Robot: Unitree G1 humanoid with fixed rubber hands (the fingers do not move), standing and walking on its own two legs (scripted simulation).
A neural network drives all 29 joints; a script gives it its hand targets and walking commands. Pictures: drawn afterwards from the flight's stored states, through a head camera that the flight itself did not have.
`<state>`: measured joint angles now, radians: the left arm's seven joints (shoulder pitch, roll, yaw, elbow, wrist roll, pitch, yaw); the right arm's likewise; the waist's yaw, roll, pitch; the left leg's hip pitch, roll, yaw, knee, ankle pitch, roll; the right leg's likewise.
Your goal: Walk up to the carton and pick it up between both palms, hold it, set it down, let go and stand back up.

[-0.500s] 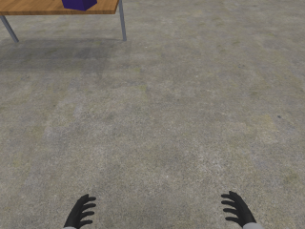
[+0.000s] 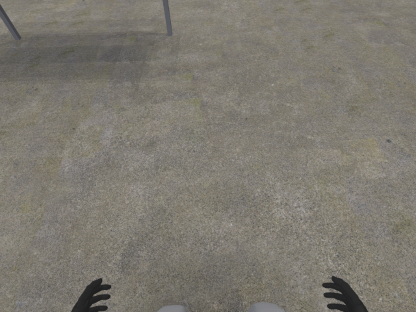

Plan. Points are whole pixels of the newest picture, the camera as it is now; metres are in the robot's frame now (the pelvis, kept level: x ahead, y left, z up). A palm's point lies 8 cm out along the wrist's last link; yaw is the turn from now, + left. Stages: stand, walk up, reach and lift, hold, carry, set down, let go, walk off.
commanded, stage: stand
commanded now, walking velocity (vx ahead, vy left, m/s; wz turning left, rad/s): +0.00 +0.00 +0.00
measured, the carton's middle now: out of the picture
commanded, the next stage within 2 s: walk up in 0.92 s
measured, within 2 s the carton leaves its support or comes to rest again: neither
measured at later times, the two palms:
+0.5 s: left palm out of the picture +0.13 +0.27 -0.09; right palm out of the picture +0.12 -0.27 -0.10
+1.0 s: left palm out of the picture +0.09 +0.27 -0.09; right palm out of the picture +0.08 -0.28 -0.10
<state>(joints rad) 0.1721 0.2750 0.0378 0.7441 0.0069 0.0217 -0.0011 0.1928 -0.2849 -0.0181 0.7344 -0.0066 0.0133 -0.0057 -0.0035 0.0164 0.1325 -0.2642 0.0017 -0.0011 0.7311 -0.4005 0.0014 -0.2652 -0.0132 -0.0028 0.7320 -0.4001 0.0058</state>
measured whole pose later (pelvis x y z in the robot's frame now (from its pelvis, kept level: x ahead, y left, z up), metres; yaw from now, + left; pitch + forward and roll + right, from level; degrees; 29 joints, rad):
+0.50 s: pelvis +0.01 +0.00 +0.02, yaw -1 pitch -5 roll +0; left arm 0.13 0.29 0.03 0.89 0.00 0.01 0.00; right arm 0.15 -0.29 -0.01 0.87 0.00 -0.01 -0.01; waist 0.00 0.01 0.12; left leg -0.16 0.00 0.01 0.57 -0.34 0.00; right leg -0.17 -0.01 0.01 0.59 -0.34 0.00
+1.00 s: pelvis +0.01 -0.01 +0.03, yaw +0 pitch -4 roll +0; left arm 0.13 0.28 0.02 1.03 0.00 -0.02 0.02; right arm 0.15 -0.30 -0.01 1.04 0.00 -0.02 -0.02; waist 0.00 0.01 0.09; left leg -0.07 0.01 0.01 0.38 -0.24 -0.01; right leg -0.08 -0.01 0.00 0.41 -0.25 0.00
